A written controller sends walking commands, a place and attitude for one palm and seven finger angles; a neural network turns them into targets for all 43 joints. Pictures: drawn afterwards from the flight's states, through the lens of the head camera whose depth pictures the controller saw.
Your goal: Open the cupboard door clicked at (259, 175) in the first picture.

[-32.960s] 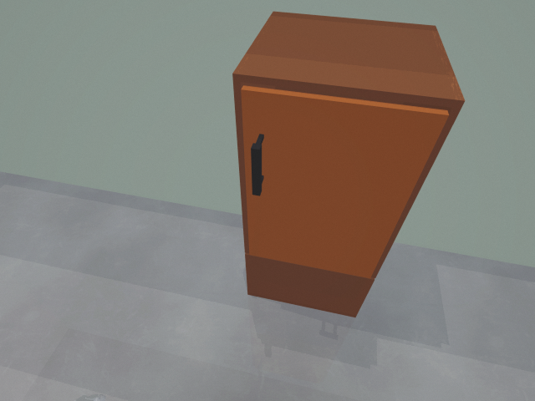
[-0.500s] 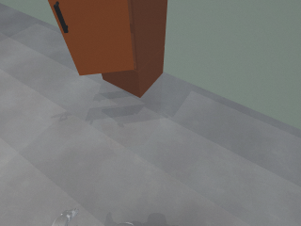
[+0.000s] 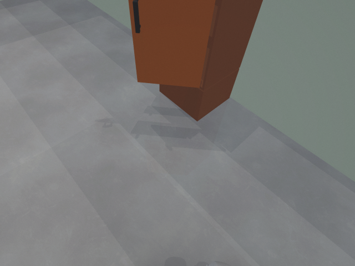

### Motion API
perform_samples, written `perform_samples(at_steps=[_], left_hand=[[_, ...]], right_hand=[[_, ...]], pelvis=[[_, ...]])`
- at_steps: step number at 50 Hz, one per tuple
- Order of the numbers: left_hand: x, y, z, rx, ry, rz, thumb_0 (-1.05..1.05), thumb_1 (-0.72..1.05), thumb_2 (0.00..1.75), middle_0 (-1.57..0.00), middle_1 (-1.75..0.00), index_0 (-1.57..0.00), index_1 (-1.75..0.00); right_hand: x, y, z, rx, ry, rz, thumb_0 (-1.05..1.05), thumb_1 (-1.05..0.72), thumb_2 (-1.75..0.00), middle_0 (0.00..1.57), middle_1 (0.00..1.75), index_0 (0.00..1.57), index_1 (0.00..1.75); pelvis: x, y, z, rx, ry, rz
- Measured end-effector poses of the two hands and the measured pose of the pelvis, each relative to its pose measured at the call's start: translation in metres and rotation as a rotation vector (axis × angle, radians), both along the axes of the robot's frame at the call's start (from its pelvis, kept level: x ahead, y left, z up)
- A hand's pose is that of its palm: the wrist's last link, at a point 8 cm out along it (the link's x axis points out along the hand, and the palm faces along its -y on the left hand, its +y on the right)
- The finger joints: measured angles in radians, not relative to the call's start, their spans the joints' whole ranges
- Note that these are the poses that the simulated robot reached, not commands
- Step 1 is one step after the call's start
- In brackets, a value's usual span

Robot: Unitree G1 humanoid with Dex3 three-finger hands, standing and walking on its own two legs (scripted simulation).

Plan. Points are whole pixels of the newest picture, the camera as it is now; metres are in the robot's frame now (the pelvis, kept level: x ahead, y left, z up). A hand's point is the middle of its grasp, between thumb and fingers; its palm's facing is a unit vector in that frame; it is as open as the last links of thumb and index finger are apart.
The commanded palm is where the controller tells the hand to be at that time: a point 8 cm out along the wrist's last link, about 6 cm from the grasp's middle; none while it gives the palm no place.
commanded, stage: take the last steps up to it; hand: left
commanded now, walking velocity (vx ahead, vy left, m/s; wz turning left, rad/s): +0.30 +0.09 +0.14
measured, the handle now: (137, 15) +1.12 +0.29 -0.01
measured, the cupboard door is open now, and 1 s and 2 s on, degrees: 42 42 42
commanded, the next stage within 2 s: come to a stop and stand still in 1.42 s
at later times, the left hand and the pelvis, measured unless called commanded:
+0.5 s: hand out of the picture +0.08 +0.16 -0.16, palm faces +0.15 -0.97 -0.18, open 7.3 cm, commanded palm none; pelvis +0.12 +0.00 +0.01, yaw +5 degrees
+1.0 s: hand (102, 172) +0.37 +0.26 -0.15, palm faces +0.06 -0.98 -0.21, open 7.3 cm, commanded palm none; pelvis +0.29 +0.07 +0.01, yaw +2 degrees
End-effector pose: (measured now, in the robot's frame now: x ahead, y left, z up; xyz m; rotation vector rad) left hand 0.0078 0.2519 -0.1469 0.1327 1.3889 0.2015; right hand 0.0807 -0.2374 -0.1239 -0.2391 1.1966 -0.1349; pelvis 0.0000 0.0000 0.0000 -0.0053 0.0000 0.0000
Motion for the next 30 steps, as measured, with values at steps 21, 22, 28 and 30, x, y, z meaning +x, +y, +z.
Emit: perform_samples(at_steps=[21,22,28,30], left_hand=[[0.081,-0.039,0.021,0.007,-0.084,0.053,0.0,0.94,0.9,-0.2,-0.3,-0.2,-0.3],[0.078,-0.04,0.02,-0.002,-0.057,0.062,0.0,0.93,0.9,-0.2,-0.3,-0.2,-0.3],[0.058,-0.035,0.01,-0.068,0.094,0.14,0.0,0.92,0.9,-0.2,-0.3,-0.2,-0.3],[0.055,-0.029,0.003,-0.089,0.143,0.167,0.0,0.91,0.9,-0.2,-0.3,-0.2,-0.3]], right_hand=[[0.022,-0.013,-0.015,0.073,0.218,-0.04,0.01,-0.92,-0.9,0.2,0.3,0.2,0.29],[0.036,-0.01,-0.013,0.073,0.204,-0.031,0.01,-0.92,-0.9,0.2,0.3,0.2,0.29],[0.128,0.023,-0.01,0.07,0.115,0.054,0.01,-0.92,-0.9,0.2,0.3,0.2,0.29],[0.162,0.04,-0.012,0.063,0.073,0.083,0.01,-0.92,-0.9,0.2,0.3,0.2,0.29]], pelvis=[[0.096,-0.014,0.009,0.015,-0.001,0.08],[0.102,-0.012,0.01,0.016,0.002,0.084],[0.144,0.014,0.006,0.012,0.004,0.102],[0.161,0.028,0.0,0.008,0.001,0.104]])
